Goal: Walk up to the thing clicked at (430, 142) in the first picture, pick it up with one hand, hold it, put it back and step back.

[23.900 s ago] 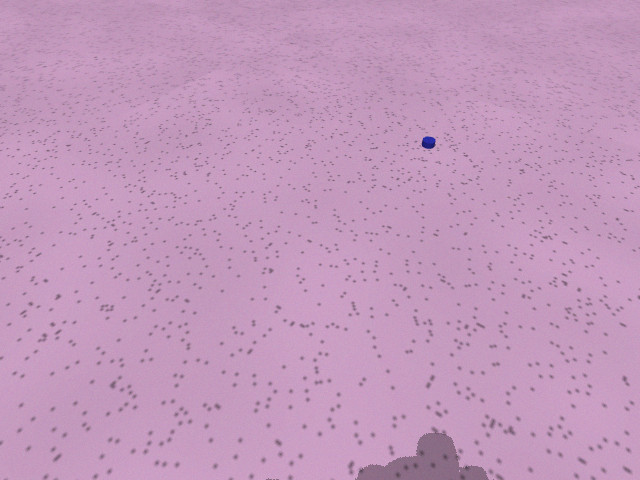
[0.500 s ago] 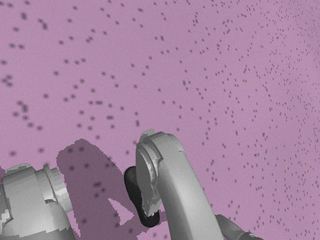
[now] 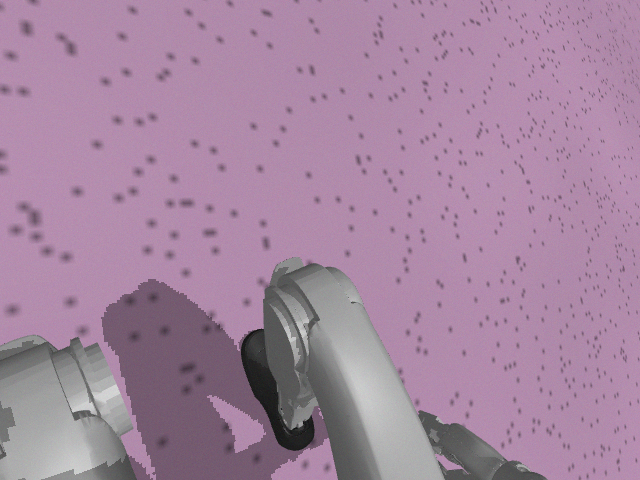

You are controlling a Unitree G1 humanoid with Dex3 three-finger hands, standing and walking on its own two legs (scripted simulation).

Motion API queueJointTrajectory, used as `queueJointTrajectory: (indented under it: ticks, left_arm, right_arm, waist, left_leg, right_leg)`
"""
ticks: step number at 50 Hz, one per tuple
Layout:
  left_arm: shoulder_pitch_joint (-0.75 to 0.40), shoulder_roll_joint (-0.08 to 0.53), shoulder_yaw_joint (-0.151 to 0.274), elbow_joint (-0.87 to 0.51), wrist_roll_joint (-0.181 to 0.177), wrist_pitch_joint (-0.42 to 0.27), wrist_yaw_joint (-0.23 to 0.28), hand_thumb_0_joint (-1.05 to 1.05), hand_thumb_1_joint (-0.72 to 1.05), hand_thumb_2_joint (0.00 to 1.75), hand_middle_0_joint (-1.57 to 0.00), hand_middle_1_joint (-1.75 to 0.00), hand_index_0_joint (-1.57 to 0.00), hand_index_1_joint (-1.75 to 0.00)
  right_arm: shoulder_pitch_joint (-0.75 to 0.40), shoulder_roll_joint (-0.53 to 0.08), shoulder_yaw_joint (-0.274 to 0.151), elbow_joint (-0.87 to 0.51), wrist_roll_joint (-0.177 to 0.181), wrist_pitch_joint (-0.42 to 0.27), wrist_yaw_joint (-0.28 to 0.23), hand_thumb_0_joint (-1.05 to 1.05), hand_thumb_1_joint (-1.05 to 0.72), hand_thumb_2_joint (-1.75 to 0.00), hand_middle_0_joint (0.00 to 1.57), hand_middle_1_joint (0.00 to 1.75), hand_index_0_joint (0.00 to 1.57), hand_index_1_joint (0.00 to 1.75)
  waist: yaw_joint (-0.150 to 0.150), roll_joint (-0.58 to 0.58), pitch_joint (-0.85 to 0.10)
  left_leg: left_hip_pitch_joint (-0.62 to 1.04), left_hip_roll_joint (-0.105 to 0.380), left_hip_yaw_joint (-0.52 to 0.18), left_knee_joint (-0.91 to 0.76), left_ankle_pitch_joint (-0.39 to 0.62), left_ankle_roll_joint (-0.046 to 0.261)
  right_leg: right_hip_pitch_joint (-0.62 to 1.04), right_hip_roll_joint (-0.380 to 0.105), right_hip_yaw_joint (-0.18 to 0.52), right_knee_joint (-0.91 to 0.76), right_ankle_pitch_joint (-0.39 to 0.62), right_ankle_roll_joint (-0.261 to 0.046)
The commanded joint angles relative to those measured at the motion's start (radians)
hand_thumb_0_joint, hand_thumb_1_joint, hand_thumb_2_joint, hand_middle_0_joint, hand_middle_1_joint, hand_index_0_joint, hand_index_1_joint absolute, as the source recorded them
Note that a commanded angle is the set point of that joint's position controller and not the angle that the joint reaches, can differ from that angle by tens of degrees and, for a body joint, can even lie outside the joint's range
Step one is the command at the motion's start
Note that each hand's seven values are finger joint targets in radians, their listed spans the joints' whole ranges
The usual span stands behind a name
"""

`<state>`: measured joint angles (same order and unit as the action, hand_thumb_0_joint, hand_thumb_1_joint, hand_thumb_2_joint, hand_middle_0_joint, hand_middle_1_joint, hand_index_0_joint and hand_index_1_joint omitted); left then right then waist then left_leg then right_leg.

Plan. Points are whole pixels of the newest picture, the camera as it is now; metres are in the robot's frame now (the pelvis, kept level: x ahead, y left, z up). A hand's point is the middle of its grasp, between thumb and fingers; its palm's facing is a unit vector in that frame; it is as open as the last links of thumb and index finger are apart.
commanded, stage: close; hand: left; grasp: from above
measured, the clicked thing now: out of the picture +0.43 +0.35 -0.29
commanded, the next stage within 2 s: settle in 0.32 s
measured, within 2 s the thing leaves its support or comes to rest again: leaves its support in 0.70 s
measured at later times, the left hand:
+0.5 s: hand out of the picture +0.41 +0.33 -0.26, palm faces -0.40 -0.16 -0.90, open 7.4 cm
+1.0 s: hand out of the picture +0.41 +0.36 -0.18, palm faces -0.40 -0.14 -0.91, open 7.0 cm
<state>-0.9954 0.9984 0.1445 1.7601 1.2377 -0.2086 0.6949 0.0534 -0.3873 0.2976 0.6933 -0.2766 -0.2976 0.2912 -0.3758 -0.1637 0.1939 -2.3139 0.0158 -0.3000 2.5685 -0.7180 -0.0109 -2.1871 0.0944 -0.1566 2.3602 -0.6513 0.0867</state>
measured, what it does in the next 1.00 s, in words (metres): stands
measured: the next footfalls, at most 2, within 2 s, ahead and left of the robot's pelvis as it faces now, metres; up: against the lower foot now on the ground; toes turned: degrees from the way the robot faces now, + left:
none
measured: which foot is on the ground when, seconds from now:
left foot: down 0.00-1.00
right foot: down 0.00-1.00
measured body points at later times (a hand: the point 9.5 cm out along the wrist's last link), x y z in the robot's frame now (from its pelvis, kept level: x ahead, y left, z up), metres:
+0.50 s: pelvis +0.00 +0.00 +0.00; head +0.26 +0.14 +0.33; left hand +0.43 +0.34 -0.21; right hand +0.08 -0.25 -0.05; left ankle +0.07 +0.13 -0.27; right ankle +0.13 -0.13 -0.27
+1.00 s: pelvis +0.01 +0.00 +0.01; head +0.23 +0.12 +0.38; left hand +0.43 +0.36 -0.13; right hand +0.10 -0.26 -0.06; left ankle +0.07 +0.13 -0.27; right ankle +0.13 -0.13 -0.27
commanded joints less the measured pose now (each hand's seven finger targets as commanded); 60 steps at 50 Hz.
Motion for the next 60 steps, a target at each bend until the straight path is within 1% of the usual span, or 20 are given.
queueJointTrajectory:
  ticks: [1, 3, 8, 12, 21, 22, 25, 28, 34, 37, 39, 41, 42, 44, 45, 49, 51, 55, 59, 60]
  left_arm:
    - [-0.178, 0.231, -0.01, -0.053, -0.009, 0.001, 0.0, 0.0, 0.39, 0.39, -0.68, -0.66, -0.74, -0.59]
    - [-0.171, 0.225, -0.011, -0.056, -0.006, -0.012, -0.002, 0.0, 0.43, 0.42, -0.71, -0.67, -0.77, -0.6]
    - [-0.187, 0.216, -0.036, -0.056, -0.004, -0.046, 0.005, 0.0, 0.53, 0.38, -0.78, -0.63, -0.85, -0.56]
    - [-0.172, 0.225, -0.031, -0.063, -0.001, -0.059, 0.026, 0.0, 0.58, 0.37, -0.82, -0.6, -0.89, -0.54]
    - [-0.2, 0.207, -0.054, -0.09, -0.007, -0.042, 0.057, 0.0, 0.76, 0.38, -0.98, -0.55, -1.03, -0.49]
    - [-0.203, 0.21, -0.04, -0.098, -0.009, -0.038, 0.059, 0.0, 0.68, 0.39, -0.97, -0.58, -1.03, -0.51]
    - [-0.21, 0.237, -0.027, -0.096, -0.015, -0.025, 0.052, 0.0, 0.7, 0.46, -1.0, -0.57, -1.05, -0.52]
    - [-0.234, 0.243, -0.03, -0.102, -0.013, -0.01, 0.025, 0.0, 0.75, 0.45, -1.04, -0.58, -1.09, -0.52]
    - [-0.237, 0.262, 0.013, -0.2, -0.004, 0.004, -0.015, 0.0, 0.8, 0.5, -1.09, -0.58, -1.14, -0.53]
    - [-0.218, 0.255, 0.04, -0.306, -0.017, 0.01, -0.043, 0.0, 0.85, 0.51, -1.13, -0.57, -1.18, -0.53]
    - [-0.134, 0.227, 0.054, -0.342, -0.028, 0.022, -0.065, 0.0, 0.84, 0.48, -1.11, -0.58, -1.16, -0.53]
    - [-0.19, 0.09, -0.038, -0.452, -0.051, 0.026, -0.102, 0.0, 0.81, 0.43, -1.08, -0.56, -1.14, -0.51]
    - [-0.131, 0.099, -0.024, -0.373, -0.05, 0.042, -0.113, 0.0, 0.79, 0.44, -1.07, -0.57, -1.12, -0.52]
    - [-0.156, 0.042, -0.066, -0.395, -0.064, 0.056, -0.147, 0.0, 0.76, 0.4, -1.02, -0.57, -1.09, -0.5]
    - [-0.144, 0.045, -0.046, -0.427, -0.074, 0.059, -0.16, 0.0, 0.77, 0.4, -1.02, -0.59, -1.09, -0.52]
    - [-0.163, -0.011, -0.086, -0.434, -0.088, 0.058, -0.217, 0.0, 0.72, 0.41, -0.99, -0.6, -1.05, -0.54]
    - [-0.174, 0.035, -0.049, -0.436, -0.08, 0.047, -0.236, 0.0, 0.71, 0.45, -0.99, -0.62, -1.05, -0.56]
    - [-0.252, 0.029, -0.06, -0.499, -0.071, 0.014, -0.261, 0.0, 0.69, 0.45, -1.01, -0.59, -1.06, -0.54]
    - [-0.222, 0.075, -0.025, -0.506, -0.049, 0.004, -0.266, 0.0, 0.65, 0.44, -0.97, -0.61, -1.02, -0.55]
    - [-0.238, 0.072, -0.021, -0.519, -0.042, 0.003, -0.266, 0.0, 0.67, 0.47, -0.98, -0.61, -1.03, -0.56]
  right_arm:
    - [0.172, -0.313, -0.091, 0.006, 0.004, 0.014, -0.014, 0.0, -0.89, -0.9, 0.2, 0.3, 0.2, 0.3]
    - [0.169, -0.316, -0.088, 0.004, 0.002, 0.017, -0.014, 0.0, -0.89, -0.9, 0.2, 0.3, 0.2, 0.3]
    - [0.164, -0.313, -0.065, -0.017, -0.008, 0.027, -0.018, 0.0, -0.89, -0.9, 0.2, 0.3, 0.2, 0.3]
    - [0.161, -0.313, -0.063, -0.013, -0.012, 0.031, -0.029, 0.0, -0.88, -0.89, 0.2, 0.3, 0.2, 0.3]
    - [0.155, -0.312, -0.062, -0.007, -0.019, 0.016, -0.03, 0.0, -0.89, -0.9, 0.2, 0.3, 0.2, 0.3]
    - [0.165, -0.311, -0.065, -0.001, -0.017, 0.017, -0.03, 0.0, -0.91, -0.9, 0.2, 0.3, 0.2, 0.3]
    - [0.166, -0.313, -0.067, 0.006, -0.012, 0.018, -0.032, 0.0, -0.9, -0.9, 0.2, 0.3, 0.2, 0.3]
    - [0.167, -0.312, -0.078, 0.002, -0.005, 0.013, -0.028, 0.0, -0.91, -0.9, 0.2, 0.3, 0.2, 0.3]
    - [0.184, -0.305, -0.109, 0.016, 0.004, 0.012, -0.017, 0.0, -0.91, -0.9, 0.2, 0.3, 0.2, 0.3]
    - [0.195, -0.302, -0.145, 0.026, 0.016, 0.01, -0.003, 0.0, -0.9, -0.9, 0.2, 0.3, 0.2, 0.3]
    - [0.211, -0.293, -0.174, 0.033, 0.025, 0.025, -0.001, 0.0, -0.9, -0.9, 0.2, 0.3, 0.2, 0.3]
    - [0.188, -0.264, -0.184, 0.005, 0.043, 0.033, 0.007, 0.0, -0.9, -0.9, 0.2, 0.3, 0.2, 0.3]
    - [0.2, -0.269, -0.2, 0.023, 0.055, 0.046, 0.004, 0.0, -0.9, -0.9, 0.2, 0.3, 0.2, 0.3]
    - [0.229, -0.253, -0.211, 0.031, 0.071, 0.057, 0.007, 0.0, -0.9, -0.9, 0.2, 0.3, 0.2, 0.3]
    - [0.248, -0.258, -0.225, 0.029, 0.078, 0.065, 0.002, 0.0, -0.9, -0.9, 0.2, 0.3, 0.2, 0.3]
    - [0.267, -0.238, -0.235, 0.025, 0.108, 0.093, -0.004, 0.0, -0.9, -0.9, 0.2, 0.3, 0.2, 0.3]
    - [0.279, -0.249, -0.245, 0.017, 0.117, 0.108, -0.015, 0.0, -0.9, -0.9, 0.2, 0.3, 0.2, 0.3]
    - [0.27, -0.206, -0.241, 0.006, 0.127, 0.128, -0.037, 0.0, -0.91, -0.9, 0.2, 0.3, 0.2, 0.3]
    - [0.257, -0.194, -0.253, -0.001, 0.135, 0.152, -0.061, 0.0, -0.91, -0.9, 0.2, 0.3, 0.2, 0.3]
    - [0.263, -0.199, -0.255, -0.003, 0.134, 0.159, -0.068, 0.0, -0.9, -0.9, 0.2, 0.3, 0.2, 0.3]
  waist:
    - [-0.04, 0.542, -0.599]
    - [-0.034, 0.552, -0.599]
    - [-0.059, 0.494, -0.56]
    - [-0.046, 0.486, -0.583]
    - [-0.058, 0.505, -0.582]
    - [-0.055, 0.509, -0.589]
    - [-0.05, 0.527, -0.602]
    - [-0.047, 0.563, -0.591]
    - [-0.021, 0.631, -0.669]
    - [0.02, 0.711, -0.731]
    - [0.051, 0.751, -0.795]
    - [0.054, 0.755, -0.837]
    - [0.057, 0.703, -0.814]
    - [0.049, 0.612, -0.749]
    - [0.068, 0.604, -0.794]
    - [0.067, 0.512, -0.763]
    - [0.069, 0.474, -0.768]
    - [0.085, 0.453, -0.794]
    - [0.116, 0.492, -0.845]
    - [0.11, 0.5, -0.845]
  left_leg:
    - [0.471, 0.038, 0.113, -0.295, 0.207, 0.002]
    - [0.49, 0.039, 0.098, -0.313, 0.216, -0.006]
    - [0.439, 0.035, 0.114, -0.287, 0.169, 0.01]
    - [0.447, 0.036, 0.105, -0.296, 0.163, 0.008]
    - [0.452, 0.038, 0.12, -0.273, 0.16, 0.009]
    - [0.46, 0.041, 0.109, -0.286, 0.178, 0.006]
    - [0.461, 0.041, 0.112, -0.295, 0.174, 0.003]
    - [0.475, 0.04, 0.106, -0.298, 0.165, -0.001]
    - [0.54, 0.037, 0.116, -0.3, 0.233, -0.01]
    - [0.594, 0.031, 0.123, -0.323, 0.267, -0.02]
    - [0.642, 0.031, 0.118, -0.351, 0.3, -0.028]
    - [0.624, 0.023, 0.133, -0.363, 0.299, -0.024]
    - [0.572, 0.022, 0.148, -0.355, 0.266, -0.011]
    - [0.479, 0.016, 0.167, -0.336, 0.234, 0.008]
    - [0.487, 0.014, 0.168, -0.342, 0.253, 0.01]
    - [0.448, 0.009, 0.157, -0.363, 0.201, 0.021]
    - [0.436, 0.001, 0.155, -0.371, 0.176, 0.026]
    - [0.412, -0.008, 0.188, -0.362, 0.137, 0.033]
    - [0.455, -0.01, 0.195, -0.378, 0.141, 0.024]
    - [0.469, -0.015, 0.195, -0.389, 0.142, 0.023]
  right_leg:
    - [0.318, 0.018, -0.137, -0.172, 0.235, -0.099]
    - [0.302, 0.019, -0.148, -0.159, 0.233, -0.103]
    - [0.316, 0.019, -0.142, -0.189, 0.212, -0.094]
    - [0.319, 0.022, -0.144, -0.192, 0.198, -0.095]
    - [0.332, 0.023, -0.135, -0.202, 0.213, -0.09]
    - [0.326, 0.025, -0.144, -0.202, 0.219, -0.092]
    - [0.338, 0.022, -0.137, -0.201, 0.218, -0.095]
    - [0.3, 0.012, -0.141, -0.174, 0.211, -0.098]
    - [0.309, 0.01, -0.134, -0.16, 0.259, -0.102]
    - [0.275, -0.001, -0.13, -0.145, 0.261, -0.11]
    - [0.26, 0.002, -0.129, -0.145, 0.263, -0.118]
    - [0.261, 0.002, -0.121, -0.16, 0.273, -0.122]
    - [0.265, 0.007, -0.11, -0.178, 0.262, -0.121]
    - [0.244, 0.008, -0.093, -0.208, 0.246, -0.114]
    - [0.256, 0.007, -0.089, -0.214, 0.26, -0.114]
    - [0.234, -0.001, -0.079, -0.22, 0.211, -0.116]
    - [0.244, -0.009, -0.073, -0.226, 0.188, -0.115]
    - [0.284, -0.009, -0.035, -0.259, 0.125, -0.115]
    - [0.269, -0.011, -0.019, -0.25, 0.106, -0.127]
    - [0.252, -0.016, -0.032, -0.25, 0.115, -0.127]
